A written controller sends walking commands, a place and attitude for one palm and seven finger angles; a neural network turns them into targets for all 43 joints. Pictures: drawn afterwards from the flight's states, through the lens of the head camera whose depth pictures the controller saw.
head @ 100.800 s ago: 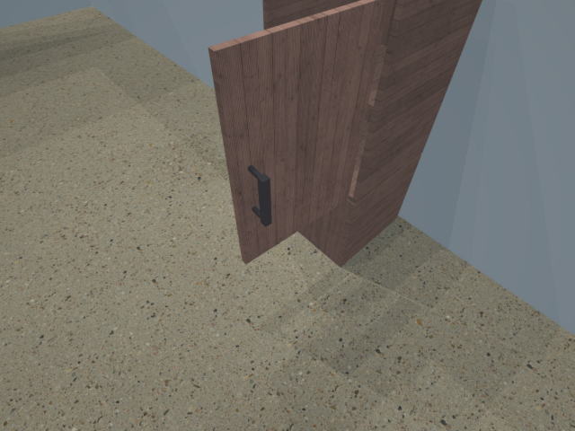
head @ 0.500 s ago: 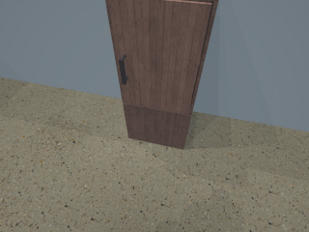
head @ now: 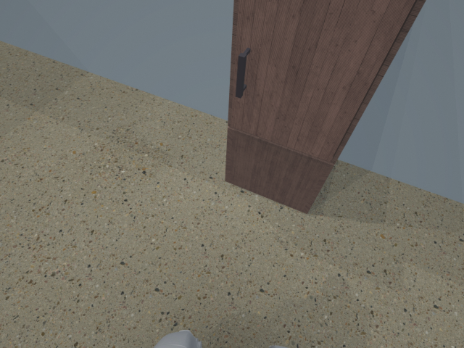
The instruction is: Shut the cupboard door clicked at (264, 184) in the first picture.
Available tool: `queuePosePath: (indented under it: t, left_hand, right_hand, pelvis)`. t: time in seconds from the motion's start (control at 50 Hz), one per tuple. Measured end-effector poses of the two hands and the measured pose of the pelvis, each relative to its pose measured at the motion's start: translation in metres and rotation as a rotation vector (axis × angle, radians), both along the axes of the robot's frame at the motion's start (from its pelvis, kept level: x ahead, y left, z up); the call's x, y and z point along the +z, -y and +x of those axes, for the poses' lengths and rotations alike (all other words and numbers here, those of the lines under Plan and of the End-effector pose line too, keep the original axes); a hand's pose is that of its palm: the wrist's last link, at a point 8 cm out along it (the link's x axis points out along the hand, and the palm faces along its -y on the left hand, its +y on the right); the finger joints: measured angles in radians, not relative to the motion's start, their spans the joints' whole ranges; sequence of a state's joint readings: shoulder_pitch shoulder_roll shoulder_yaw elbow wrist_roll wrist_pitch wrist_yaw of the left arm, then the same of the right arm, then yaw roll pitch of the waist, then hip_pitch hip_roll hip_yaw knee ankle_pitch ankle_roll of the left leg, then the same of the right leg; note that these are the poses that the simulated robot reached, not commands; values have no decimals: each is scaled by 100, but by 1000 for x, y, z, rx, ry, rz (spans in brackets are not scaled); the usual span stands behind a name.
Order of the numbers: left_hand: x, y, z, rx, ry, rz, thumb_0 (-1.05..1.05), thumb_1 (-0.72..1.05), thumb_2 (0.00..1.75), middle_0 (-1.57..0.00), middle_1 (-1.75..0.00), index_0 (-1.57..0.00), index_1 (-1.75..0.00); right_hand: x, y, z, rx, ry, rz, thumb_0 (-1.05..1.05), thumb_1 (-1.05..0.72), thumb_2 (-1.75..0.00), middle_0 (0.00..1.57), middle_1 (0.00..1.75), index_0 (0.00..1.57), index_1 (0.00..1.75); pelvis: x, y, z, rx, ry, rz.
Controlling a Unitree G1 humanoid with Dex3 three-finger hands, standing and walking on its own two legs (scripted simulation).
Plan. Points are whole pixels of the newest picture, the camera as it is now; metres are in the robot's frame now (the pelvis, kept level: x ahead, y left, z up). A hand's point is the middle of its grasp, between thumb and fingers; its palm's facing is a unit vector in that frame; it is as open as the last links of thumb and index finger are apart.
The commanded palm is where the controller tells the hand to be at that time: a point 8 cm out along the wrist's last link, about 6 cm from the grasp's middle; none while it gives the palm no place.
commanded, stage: walk to a spot facing it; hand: left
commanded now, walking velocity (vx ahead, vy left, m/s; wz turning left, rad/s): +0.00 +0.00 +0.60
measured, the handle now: (243, 73) +0.87 -0.02 -0.05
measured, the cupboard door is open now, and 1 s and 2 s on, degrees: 0 0 0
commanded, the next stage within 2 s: turn to face it in 1.62 s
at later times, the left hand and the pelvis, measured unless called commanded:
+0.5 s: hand out of the picture +0.00 +0.17 -0.13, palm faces +0.31 -0.90 -0.31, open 7.3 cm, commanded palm none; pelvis +0.00 -0.05 +0.03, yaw +20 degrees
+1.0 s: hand out of the picture -0.02 +0.19 -0.13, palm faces +0.61 -0.74 -0.29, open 7.3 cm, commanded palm none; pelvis +0.04 -0.04 +0.01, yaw +39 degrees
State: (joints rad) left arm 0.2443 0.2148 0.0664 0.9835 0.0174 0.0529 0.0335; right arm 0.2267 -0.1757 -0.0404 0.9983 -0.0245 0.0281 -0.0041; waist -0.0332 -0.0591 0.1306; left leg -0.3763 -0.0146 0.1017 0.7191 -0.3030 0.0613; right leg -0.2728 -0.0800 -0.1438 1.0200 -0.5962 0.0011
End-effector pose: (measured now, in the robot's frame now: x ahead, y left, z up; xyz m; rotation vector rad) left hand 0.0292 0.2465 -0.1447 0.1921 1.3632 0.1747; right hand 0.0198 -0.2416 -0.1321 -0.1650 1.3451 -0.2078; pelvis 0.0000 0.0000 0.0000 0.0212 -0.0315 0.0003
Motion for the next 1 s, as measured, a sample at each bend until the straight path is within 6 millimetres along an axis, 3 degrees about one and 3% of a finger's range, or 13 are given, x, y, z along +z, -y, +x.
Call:
queuePosePath:
  t: [0.16, 0.26, 0.34, 0.48, 0.58, 0.72, 0.78, 0.86, 1.0]
  left_hand:
    - [44, -20, 49, 40, 209, 54, 0, 91, 90, -20, -30, -20, -30]
    - [58, -14, 55, 79, 281, 80, 0, 91, 90, -19, -30, -20, -30]
    - [57, 1, 34, 129, 290, 110, 0, 91, 90, -20, -30, -20, -30]
    - [56, 30, -39, 266, 130, 105, 0, 91, 90, -20, -30, -21, -30]
    - [45, 42, -78, 372, 70, 73, 0, 91, 90, -20, -30, -21, -30]
    - [17, 36, -131, 527, 1, 37, 0, 91, 90, -20, -30, -21, -30]
    - [22, 33, -134, 561, -9, 45, 1, 91, 90, -20, -30, -21, -30]
    - [36, 27, -119, 587, 65, 67, 1, 91, 90, -20, -30, -20, -30]
    - [50, 29, -81, 604, 212, 141, 0, 91, 90, -20, -30, -20, -30]
  right_hand:
    - [17, 0, 29, 132, 16, -2, 0, -91, -90, 21, 30, 21, 30]
    - [20, 15, 53, 196, 34, 3, 0, -90, -90, 21, 30, 21, 30]
    - [13, 35, 79, 238, 59, 12, 0, -90, -90, 21, 30, 21, 30]
    - [19, 43, 127, 338, 86, 16, 0, -91, -90, 20, 30, 20, 30]
    - [23, 22, 155, 454, 70, 19, 0, -91, -90, 20, 30, 20, 30]
    - [20, -35, 200, 630, 138, 10, 0, -91, -90, 20, 30, 20, 30]
    - [27, -48, 206, 666, 163, 14, 0, -91, -90, 20, 30, 20, 30]
    - [30, -54, 209, 701, 157, 26, 0, -90, -90, 21, 30, 21, 30]
    - [9, -42, 228, 731, 110, 69, 0, -90, -90, 21, 30, 21, 30]
  pelvis:
    - [22, 0, -7, 107, -46, -40]
    - [25, 17, -8, 179, -63, -54]
    - [18, 37, -6, 237, -76, -30]
    - [25, 47, 1, 338, -61, -8]
    - [25, 47, 5, 427, -62, 4]
    - [9, 30, 6, 526, -62, -6]
    - [15, 30, 8, 553, -53, -18]
    - [22, 32, 13, 597, -40, -33]
    - [13, 45, 43, 674, -35, -20]
